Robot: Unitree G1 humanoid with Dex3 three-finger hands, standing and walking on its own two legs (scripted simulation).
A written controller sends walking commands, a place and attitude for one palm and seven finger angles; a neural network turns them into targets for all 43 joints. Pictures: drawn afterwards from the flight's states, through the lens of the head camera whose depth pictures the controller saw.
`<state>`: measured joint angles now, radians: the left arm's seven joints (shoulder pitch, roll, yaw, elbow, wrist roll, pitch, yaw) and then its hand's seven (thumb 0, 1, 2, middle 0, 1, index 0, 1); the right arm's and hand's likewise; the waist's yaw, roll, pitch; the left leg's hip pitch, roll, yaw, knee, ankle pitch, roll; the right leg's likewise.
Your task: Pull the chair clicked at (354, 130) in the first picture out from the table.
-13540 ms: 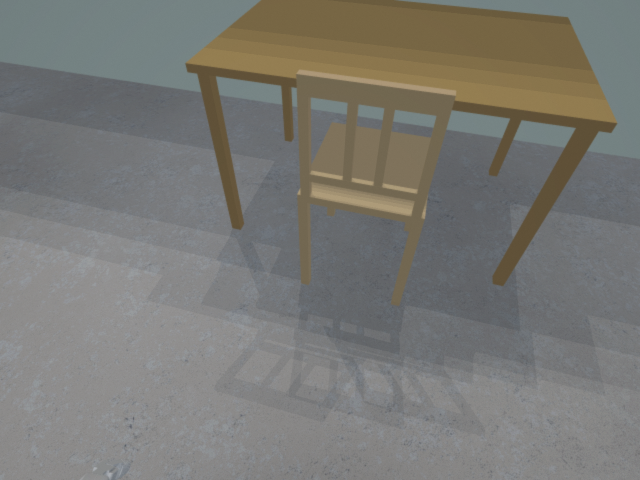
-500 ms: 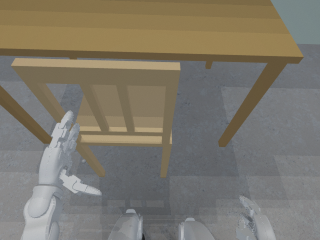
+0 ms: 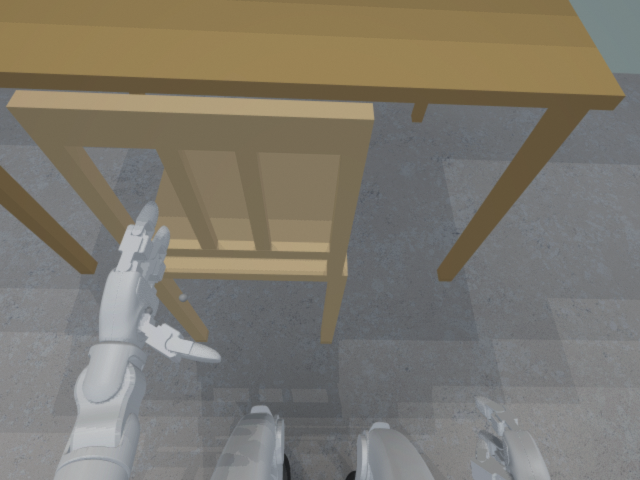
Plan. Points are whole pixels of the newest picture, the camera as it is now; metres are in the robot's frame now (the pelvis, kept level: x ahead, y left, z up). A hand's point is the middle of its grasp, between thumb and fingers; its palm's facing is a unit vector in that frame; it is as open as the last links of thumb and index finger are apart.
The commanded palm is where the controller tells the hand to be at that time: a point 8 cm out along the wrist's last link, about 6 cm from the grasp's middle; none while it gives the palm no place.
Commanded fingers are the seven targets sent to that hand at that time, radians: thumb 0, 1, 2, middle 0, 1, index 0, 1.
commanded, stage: aim the fingers beside a spindle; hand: left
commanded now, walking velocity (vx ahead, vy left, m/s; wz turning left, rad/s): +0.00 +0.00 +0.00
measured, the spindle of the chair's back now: (192, 202) +0.47 +0.20 +0.01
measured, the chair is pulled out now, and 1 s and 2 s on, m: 0.00 0.00 0.00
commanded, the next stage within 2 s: none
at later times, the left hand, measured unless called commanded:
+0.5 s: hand (192, 301) +0.32 +0.16 +0.03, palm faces -0.02 -1.00 -0.03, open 16.9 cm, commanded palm +0.30 +0.22 +0.03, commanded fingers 0.00 -0.50 0.30 -0.06 -0.08 -0.06 -0.08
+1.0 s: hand (194, 295) +0.33 +0.17 +0.01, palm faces +0.01 -1.00 -0.03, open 16.9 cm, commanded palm +0.30 +0.23 +0.03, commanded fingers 0.00 -0.50 0.30 -0.06 -0.08 -0.06 -0.08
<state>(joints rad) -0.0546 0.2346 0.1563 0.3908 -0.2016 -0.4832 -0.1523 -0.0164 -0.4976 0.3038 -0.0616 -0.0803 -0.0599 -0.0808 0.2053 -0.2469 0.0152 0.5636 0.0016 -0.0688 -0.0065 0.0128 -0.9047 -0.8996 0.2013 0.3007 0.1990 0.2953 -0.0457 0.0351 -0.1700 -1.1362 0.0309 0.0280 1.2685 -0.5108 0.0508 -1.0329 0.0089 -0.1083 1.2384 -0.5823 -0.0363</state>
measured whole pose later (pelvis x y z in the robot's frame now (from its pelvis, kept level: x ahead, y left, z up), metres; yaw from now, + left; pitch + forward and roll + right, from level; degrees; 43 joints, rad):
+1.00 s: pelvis +0.00 -0.01 +0.00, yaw +0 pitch +22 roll -3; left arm -0.06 0.23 0.17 0.39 -0.20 -0.46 -0.16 -0.02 -0.50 0.30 -0.06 -0.08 -0.06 -0.08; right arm 0.20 -0.24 0.02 0.55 0.01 -0.03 -0.02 0.01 -0.91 -0.90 0.20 0.30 0.20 0.30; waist -0.06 0.03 -0.17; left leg -1.14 0.04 0.03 1.27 -0.52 0.04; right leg -1.04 0.02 -0.11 1.25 -0.59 -0.05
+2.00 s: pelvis +0.00 +0.00 +0.00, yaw +0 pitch +22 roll -3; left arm 0.00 0.23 0.13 0.37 -0.21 -0.43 -0.15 -0.02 -0.49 0.30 -0.06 -0.08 -0.06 -0.08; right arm 0.20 -0.24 0.02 0.54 0.01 -0.02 -0.01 0.01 -0.91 -0.90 0.20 0.30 0.20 0.30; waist -0.05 0.04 -0.17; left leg -1.13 0.03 0.03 1.26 -0.52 0.05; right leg -1.03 0.02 -0.11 1.23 -0.58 -0.04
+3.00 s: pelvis +0.00 +0.00 +0.00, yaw +0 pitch +22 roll -4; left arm -0.04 0.24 0.13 0.39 -0.23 -0.43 -0.19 -0.02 -0.50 0.30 -0.06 -0.08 -0.05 -0.08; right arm 0.19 -0.25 0.02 0.55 0.02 -0.04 -0.02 0.01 -0.91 -0.90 0.20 0.30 0.20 0.30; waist -0.05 0.04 -0.16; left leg -1.15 0.03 0.01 1.28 -0.52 0.05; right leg -1.04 0.02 -0.12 1.24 -0.59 -0.04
